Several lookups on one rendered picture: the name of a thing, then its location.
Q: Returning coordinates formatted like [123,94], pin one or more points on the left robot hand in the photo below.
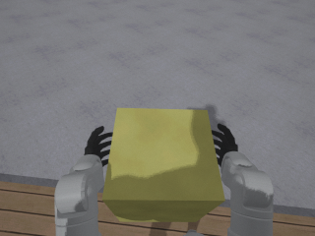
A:
[94,146]

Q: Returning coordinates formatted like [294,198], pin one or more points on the right robot hand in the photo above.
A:
[226,143]

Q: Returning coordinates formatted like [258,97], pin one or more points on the right robot forearm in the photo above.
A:
[251,196]

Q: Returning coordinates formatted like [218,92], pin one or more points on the right robot shin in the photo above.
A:
[191,230]

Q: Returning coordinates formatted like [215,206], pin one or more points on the carton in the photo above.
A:
[162,166]

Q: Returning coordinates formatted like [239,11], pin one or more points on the left robot forearm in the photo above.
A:
[75,198]

